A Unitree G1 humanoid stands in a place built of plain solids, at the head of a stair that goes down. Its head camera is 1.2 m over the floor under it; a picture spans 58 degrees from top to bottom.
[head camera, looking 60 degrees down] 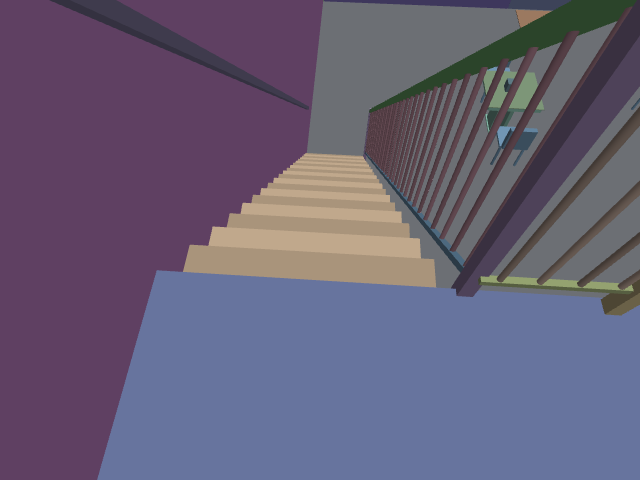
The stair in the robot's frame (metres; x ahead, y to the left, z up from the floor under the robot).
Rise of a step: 0.21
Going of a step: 0.21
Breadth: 0.91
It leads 4 degrees to the right of straight ahead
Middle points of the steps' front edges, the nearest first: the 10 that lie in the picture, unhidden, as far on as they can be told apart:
0.56 0.05 0.00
0.77 0.03 -0.21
0.98 0.02 -0.42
1.19 0.00 -0.64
1.40 -0.01 -0.85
1.61 -0.02 -1.06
1.82 -0.04 -1.27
2.04 -0.05 -1.48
2.25 -0.07 -1.70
2.46 -0.08 -1.91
